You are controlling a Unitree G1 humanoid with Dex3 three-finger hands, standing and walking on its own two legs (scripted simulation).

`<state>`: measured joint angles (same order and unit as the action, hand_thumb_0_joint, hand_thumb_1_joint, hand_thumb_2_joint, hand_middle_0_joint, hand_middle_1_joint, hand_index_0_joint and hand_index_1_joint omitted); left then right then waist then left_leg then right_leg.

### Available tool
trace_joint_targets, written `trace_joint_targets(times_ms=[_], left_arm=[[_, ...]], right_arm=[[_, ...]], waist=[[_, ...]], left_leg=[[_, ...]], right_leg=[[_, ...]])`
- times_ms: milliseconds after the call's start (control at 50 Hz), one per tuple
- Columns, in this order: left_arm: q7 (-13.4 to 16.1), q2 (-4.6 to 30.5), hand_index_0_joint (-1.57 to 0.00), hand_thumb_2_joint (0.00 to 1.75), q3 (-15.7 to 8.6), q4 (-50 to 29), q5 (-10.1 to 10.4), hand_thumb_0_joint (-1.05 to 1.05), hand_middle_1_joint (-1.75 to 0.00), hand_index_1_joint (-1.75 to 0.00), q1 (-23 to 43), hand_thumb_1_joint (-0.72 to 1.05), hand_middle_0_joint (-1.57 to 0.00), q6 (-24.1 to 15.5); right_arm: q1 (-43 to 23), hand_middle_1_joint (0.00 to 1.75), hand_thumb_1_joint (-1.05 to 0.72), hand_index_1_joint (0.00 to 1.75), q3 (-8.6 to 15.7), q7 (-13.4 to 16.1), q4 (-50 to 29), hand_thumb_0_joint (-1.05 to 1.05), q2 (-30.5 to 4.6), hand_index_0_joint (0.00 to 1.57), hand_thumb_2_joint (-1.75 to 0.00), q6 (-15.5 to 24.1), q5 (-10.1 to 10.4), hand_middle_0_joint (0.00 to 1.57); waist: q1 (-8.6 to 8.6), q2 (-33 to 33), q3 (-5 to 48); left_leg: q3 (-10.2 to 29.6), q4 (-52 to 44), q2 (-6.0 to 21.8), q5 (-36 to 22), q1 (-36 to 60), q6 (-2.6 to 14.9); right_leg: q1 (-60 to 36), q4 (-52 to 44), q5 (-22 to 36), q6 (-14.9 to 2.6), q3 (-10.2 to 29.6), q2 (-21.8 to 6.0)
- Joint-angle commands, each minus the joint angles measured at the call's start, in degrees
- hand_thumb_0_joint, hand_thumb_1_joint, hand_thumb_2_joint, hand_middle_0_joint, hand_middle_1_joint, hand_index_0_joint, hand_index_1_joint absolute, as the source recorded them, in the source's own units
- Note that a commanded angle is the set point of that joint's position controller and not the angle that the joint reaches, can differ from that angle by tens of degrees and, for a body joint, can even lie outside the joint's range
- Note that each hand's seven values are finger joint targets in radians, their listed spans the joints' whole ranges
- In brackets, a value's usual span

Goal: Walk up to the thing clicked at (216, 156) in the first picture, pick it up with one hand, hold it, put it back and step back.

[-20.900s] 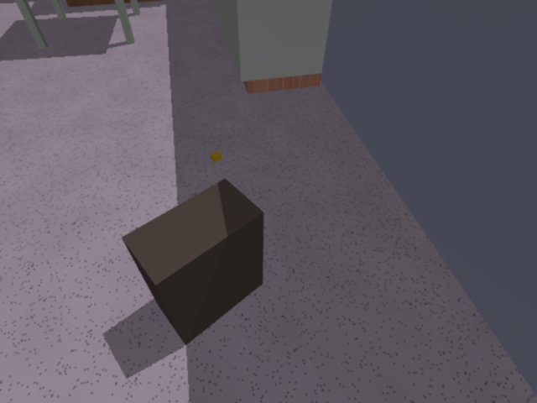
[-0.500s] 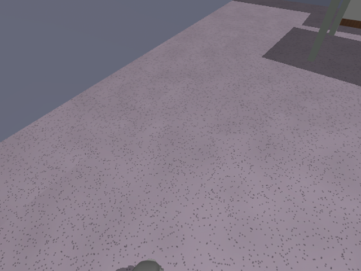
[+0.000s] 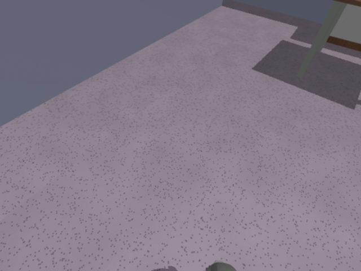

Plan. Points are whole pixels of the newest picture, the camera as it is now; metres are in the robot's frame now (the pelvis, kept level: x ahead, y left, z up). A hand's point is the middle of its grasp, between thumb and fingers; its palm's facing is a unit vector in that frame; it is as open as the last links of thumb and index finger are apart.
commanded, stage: walk up
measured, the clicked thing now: out of the picture -0.14 -1.31 -0.76
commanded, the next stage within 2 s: none
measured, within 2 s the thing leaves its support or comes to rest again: neither
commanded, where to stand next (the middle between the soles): +0.30 +0.01 m, yaw -118 degrees
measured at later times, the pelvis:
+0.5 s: pelvis +0.19 -0.03 +0.00, yaw -26 degrees
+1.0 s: pelvis +0.32 +0.13 -0.01, yaw -55 degrees
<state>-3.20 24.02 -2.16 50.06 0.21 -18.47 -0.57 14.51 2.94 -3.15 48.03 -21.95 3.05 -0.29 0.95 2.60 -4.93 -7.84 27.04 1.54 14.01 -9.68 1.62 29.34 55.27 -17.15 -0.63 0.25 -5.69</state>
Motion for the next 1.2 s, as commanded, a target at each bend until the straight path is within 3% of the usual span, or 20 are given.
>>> trace_joint_targets(times_ms=[0,140,160,180,220,240,300,340,480,620,660,680,700,740,820,900,940,1020,1100,1180], left_arm=[[-0.7,11.7,-0.20,0.90,-3.4,-4.7,-0.4,0.00,-0.30,-0.30,4.9,0.90,-0.20,0.2],[0.8,13.6,-0.20,0.90,-5.2,0.0,-1.1,0.00,-0.30,-0.30,-6.9,0.90,-0.20,-0.8],[1.8,15.6,-0.20,0.90,-6.4,2.1,-1.4,0.00,-0.30,-0.30,-13.7,0.90,-0.20,-1.5],[3.3,18.8,-0.20,0.90,-7.3,2.4,-1.6,0.00,-0.30,-0.30,-19.2,0.90,-0.20,-2.1],[4.1,20.1,-0.20,0.90,-6.2,-1.3,-0.6,0.00,-0.30,-0.30,-14.5,0.90,-0.20,-3.0],[4.8,21.7,-0.20,0.90,-6.6,-2.7,-0.1,0.00,-0.30,-0.30,-10.7,0.90,-0.20,-3.0],[6.8,16.9,-0.20,0.90,-5.6,-4.7,0.5,0.00,-0.30,-0.30,-4.7,0.90,-0.20,-3.6],[7.4,16.2,-0.20,0.90,-5.5,-5.6,0.5,0.00,-0.30,-0.30,-6.2,0.90,-0.20,-4.2],[9.0,17.1,-0.20,0.90,-6.2,-10.4,-0.9,0.00,-0.30,-0.30,-7.8,0.90,-0.20,-5.0],[9.8,18.5,-0.20,0.90,-6.9,-16.1,-1.8,0.00,-0.30,-0.30,-3.8,0.90,-0.20,-2.8],[10.1,15.8,-0.20,0.90,-5.9,-18.2,-0.9,0.00,-0.30,-0.30,1.3,0.90,-0.20,-2.5],[10.5,10.3,-0.20,0.90,-4.6,-17.5,-0.8,0.00,-0.30,-0.30,-2.0,0.90,-0.20,-2.2],[10.3,6.2,-0.20,0.90,-4.1,-16.5,-0.7,0.00,-0.30,-0.30,-9.8,0.90,-0.20,-1.3],[10.9,11.2,-0.20,0.90,-5.9,-11.7,-1.2,0.00,-0.30,-0.30,-14.5,0.90,-0.20,0.0],[6.2,12.7,-0.20,0.90,-6.6,-10.7,-0.4,0.00,-0.30,-0.30,-7.7,0.90,-0.20,1.3],[2.9,12.0,-0.20,0.90,-6.0,-11.4,-1.7,0.00,-0.30,-0.30,-6.8,0.90,-0.20,2.1],[1.9,12.9,-0.20,0.90,-6.2,-12.2,-2.3,0.00,-0.30,-0.30,-3.3,0.90,-0.20,2.9],[-0.1,13.6,-0.20,0.90,-6.2,-12.6,-3.0,0.00,-0.30,-0.30,-2.6,0.90,-0.20,4.0],[-2.2,12.0,-0.20,0.90,-5.9,-12.2,-2.7,0.00,-0.30,-0.30,-3.6,0.90,-0.20,4.6],[-2.6,10.7,-0.20,0.90,-5.9,-9.4,-2.4,0.00,-0.30,-0.30,-13.6,0.90,-0.20,4.9]], right_arm=[[-6.3,0.30,-0.90,0.30,5.4,-0.1,-7.8,0.00,-15.8,0.20,-0.90,1.0,0.2,0.20],[-11.1,0.30,-0.90,0.30,5.3,-1.8,-9.5,0.00,-14.7,0.20,-0.90,-1.9,-1.1,0.20],[-11.0,0.30,-0.90,0.30,4.6,-2.1,-9.8,0.00,-12.9,0.20,-0.90,-2.4,-1.5,0.20],[-10.6,0.30,-0.90,0.30,3.4,-2.4,-10.9,0.00,-9.5,0.20,-0.90,-2.5,-1.0,0.20],[-11.2,0.30,-0.90,0.30,3.3,-2.6,-12.9,0.00,-12.9,0.20,-0.90,-2.8,-0.3,0.20],[-12.7,0.30,-0.90,0.30,3.8,-1.9,-12.7,0.00,-14.7,0.20,-0.90,-2.7,-0.6,0.20],[-8.3,0.30,-0.90,0.30,3.7,-2.0,-9.2,0.00,-13.6,0.20,-0.90,-3.4,0.5,0.20],[-7.2,0.30,-0.90,0.30,4.1,-2.2,-10.1,0.00,-13.7,0.20,-0.90,-4.8,-0.8,0.20],[-15.4,0.30,-0.90,0.30,4.9,-2.4,-15.0,0.00,-12.2,0.20,-0.90,-6.9,-1.9,0.20],[-13.2,0.30,-0.90,0.30,5.7,-0.5,-12.7,0.00,-12.6,0.20,-0.90,-6.9,-0.5,0.20],[-2.6,0.30,-0.90,0.30,6.6,-0.1,-10.0,0.00,-14.2,0.20,-0.90,-6.3,-1.1,0.20],[-1.5,0.30,-0.90,0.30,7.4,0.4,-10.0,0.00,-17.5,0.20,-0.90,-6.2,-1.6,0.20],[-6.3,0.30,-0.90,0.30,7.2,0.7,-11.7,0.00,-19.4,0.20,-0.90,-5.9,-1.6,0.20],[-14.6,0.30,-0.90,0.30,7.5,0.8,-14.3,0.00,-20.4,0.20,-0.90,-6.2,0.8,0.20],[-16.5,0.30,-0.90,0.30,5.2,0.8,-13.0,0.00,-14.1,0.20,-0.90,-5.0,-0.4,0.20],[-9.1,0.30,-0.90,0.30,5.5,1.1,-11.0,0.00,-13.6,0.20,-0.90,-3.4,0.1,0.20],[-5.8,0.30,-0.90,0.30,6.3,2.0,-9.5,0.00,-15.3,0.20,-0.90,-2.9,0.1,0.20],[-5.9,0.30,-0.90,0.30,7.8,3.3,-9.1,0.00,-18.0,0.20,-0.90,-1.8,-0.4,0.20],[-5.5,0.30,-0.90,0.30,8.9,4.1,-8.3,0.00,-19.3,0.20,-0.90,-0.9,-1.5,0.20],[-10.0,0.30,-0.90,0.30,9.6,4.2,-8.3,0.00,-19.8,0.20,-0.90,-1.5,-2.6,0.20]], waist=[[-3.00,-12.8,0.0],[3.45,-1.5,4.1],[7.23,5.9,7.3],[9.71,18.0,6.0],[5.53,12.4,3.2],[4.59,8.2,2.8],[-0.50,5.9,4.1],[-1.15,6.1,4.7],[-0.89,1.3,4.5],[-2.16,10.4,5.9],[-8.62,6.0,7.1],[-9.40,-7.2,7.6],[-3.40,-20.0,9.8],[-0.86,-22.3,10.9],[-0.02,-19.5,4.9],[-1.22,-12.6,11.4],[-2.50,-11.1,9.3],[-1.78,-10.3,4.4],[-1.48,-12.7,4.5],[4.00,-15.6,10.1]], left_leg=[[7.9,-17.2,18.2,15.3,-2.6,10.05],[-3.6,5.0,11.9,14.6,-11.2,5.85],[-5.1,21.7,7.5,7.6,-15.0,3.95],[-4.1,36.0,1.8,16.0,-22.8,1.10],[9.6,44.8,-2.6,22.8,-36.2,-2.76],[13.5,45.9,0.6,23.1,-35.3,-2.63],[15.4,40.5,3.8,11.7,-30.4,-1.82],[14.4,38.7,3.9,5.7,-26.9,-2.39],[12.1,34.3,2.4,-1.9,-25.2,-4.79],[16.2,16.7,-0.2,3.0,-11.9,-1.93],[16.4,3.9,0.7,-4.1,4.7,-0.29],[23.1,-2.5,8.0,-8.0,8.1,1.87],[34.4,-1.6,21.4,-22.7,9.7,3.08],[38.1,-7.6,24.8,-9.3,-0.8,7.77],[18.5,-9.0,11.2,6.6,-6.9,3.52],[14.4,-7.0,13.5,3.6,11.5,2.36],[15.2,-9.9,16.8,7.9,9.6,0.16],[13.4,-14.6,24.5,14.1,3.0,2.65],[5.0,-17.2,24.9,14.8,-1.5,1.06],[-3.8,-16.1,21.9,18.8,-8.5,-1.13]], right_leg=[[1.4,-7.5,3.1,1.01,-0.9,-4.7],[-20.7,-16.4,3.8,-0.55,-7.5,1.7],[-29.8,-20.0,-0.8,-2.35,-2.8,2.8],[-32.5,-32.9,-12.0,-5.49,13.9,-3.8],[-32.3,-43.8,-8.4,-14.89,50.2,-16.5],[-28.1,-44.4,-12.7,-16.69,52.2,-18.1],[-27.7,-37.3,6.6,-8.68,29.5,-8.3],[-24.6,-35.8,18.4,-6.61,23.8,-5.1],[-17.0,-31.1,35.8,-7.68,17.8,-0.6],[-12.6,-19.9,39.4,-6.91,26.6,-0.9],[-1.7,-13.7,33.8,-1.70,24.7,1.9],[2.1,-1.4,13.6,1.12,17.8,9.6],[7.4,8.7,-18.5,1.76,13.2,16.1],[1.5,19.5,-16.3,1.94,8.5,9.7],[-0.5,15.9,-3.2,1.19,7.5,9.1],[3.9,7.7,-0.9,3.47,5.0,7.2],[3.7,4.9,-2.1,3.72,5.0,6.2],[1.1,0.4,-5.8,2.64,3.1,2.0],[-5.5,-7.1,-9.5,0.51,-1.9,0.7],[-20.2,-17.0,-9.6,-2.76,-9.2,2.4]])
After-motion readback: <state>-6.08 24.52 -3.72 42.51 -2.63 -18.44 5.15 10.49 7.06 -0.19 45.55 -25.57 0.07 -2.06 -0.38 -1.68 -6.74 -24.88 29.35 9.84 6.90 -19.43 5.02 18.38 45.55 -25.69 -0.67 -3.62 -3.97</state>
